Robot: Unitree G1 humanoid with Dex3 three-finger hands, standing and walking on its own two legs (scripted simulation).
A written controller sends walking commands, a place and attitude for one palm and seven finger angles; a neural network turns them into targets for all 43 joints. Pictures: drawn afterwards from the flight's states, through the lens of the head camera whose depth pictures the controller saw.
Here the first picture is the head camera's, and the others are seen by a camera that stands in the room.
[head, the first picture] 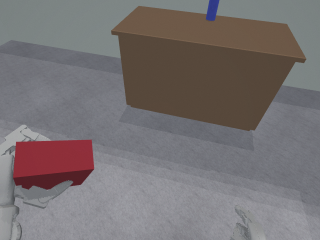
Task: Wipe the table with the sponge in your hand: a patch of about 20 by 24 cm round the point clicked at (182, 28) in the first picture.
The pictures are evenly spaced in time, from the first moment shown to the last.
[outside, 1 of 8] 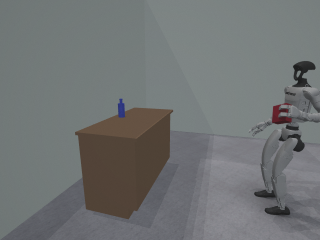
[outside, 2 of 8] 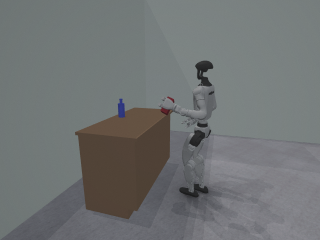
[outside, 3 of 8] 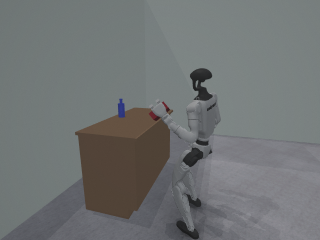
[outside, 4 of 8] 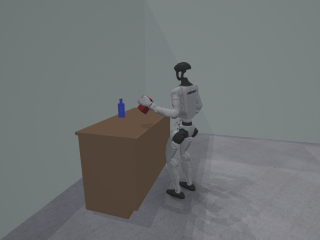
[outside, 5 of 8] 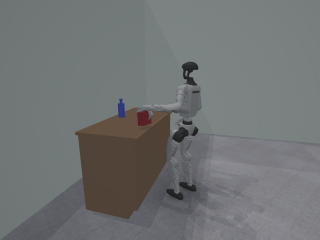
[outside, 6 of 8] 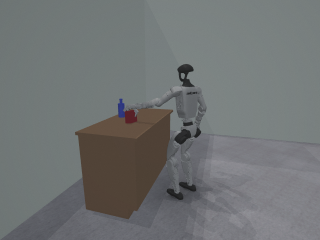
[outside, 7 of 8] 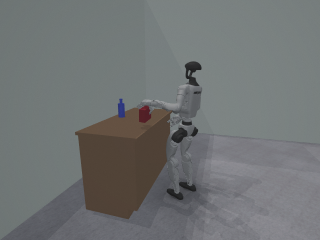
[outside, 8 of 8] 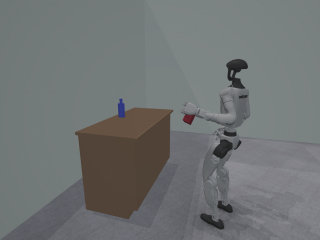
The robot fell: no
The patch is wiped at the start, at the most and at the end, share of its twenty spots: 0.00 1.00 1.00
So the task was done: yes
